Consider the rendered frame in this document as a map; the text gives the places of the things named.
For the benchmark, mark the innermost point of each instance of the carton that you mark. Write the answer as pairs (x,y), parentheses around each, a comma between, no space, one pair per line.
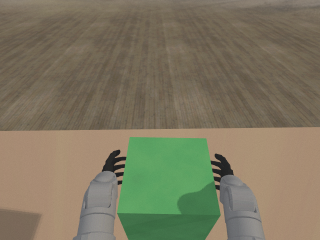
(168,190)

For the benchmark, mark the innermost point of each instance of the right robot forearm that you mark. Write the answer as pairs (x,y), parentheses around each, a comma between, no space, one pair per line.
(241,212)

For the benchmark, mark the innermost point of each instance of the left robot hand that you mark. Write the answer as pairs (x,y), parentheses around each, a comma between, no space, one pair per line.
(110,164)

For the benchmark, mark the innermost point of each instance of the right robot hand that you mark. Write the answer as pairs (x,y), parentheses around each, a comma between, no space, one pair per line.
(224,166)

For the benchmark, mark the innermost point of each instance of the left robot forearm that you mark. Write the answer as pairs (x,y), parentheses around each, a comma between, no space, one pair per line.
(98,211)

